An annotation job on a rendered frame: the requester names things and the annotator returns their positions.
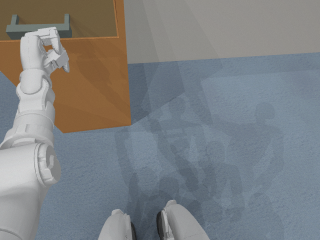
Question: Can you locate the drawer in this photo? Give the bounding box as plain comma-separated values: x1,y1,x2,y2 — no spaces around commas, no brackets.
0,0,117,41

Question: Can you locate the cabinet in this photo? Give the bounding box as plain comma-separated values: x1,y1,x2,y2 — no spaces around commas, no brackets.
0,0,131,134

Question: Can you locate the left robot hand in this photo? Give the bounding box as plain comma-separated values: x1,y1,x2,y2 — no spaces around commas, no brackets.
20,27,70,77

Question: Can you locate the right robot thigh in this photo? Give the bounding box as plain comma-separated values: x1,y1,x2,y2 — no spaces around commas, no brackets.
161,204,210,240

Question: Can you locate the robot left forearm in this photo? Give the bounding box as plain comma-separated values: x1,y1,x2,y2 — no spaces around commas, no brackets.
0,69,56,150

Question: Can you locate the robot left upper arm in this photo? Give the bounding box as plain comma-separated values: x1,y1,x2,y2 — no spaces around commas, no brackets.
0,142,61,240

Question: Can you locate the handle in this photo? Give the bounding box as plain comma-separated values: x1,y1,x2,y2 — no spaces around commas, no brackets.
6,14,72,40

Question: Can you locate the robot right shin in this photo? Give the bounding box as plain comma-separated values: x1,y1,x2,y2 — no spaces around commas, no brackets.
162,200,177,240

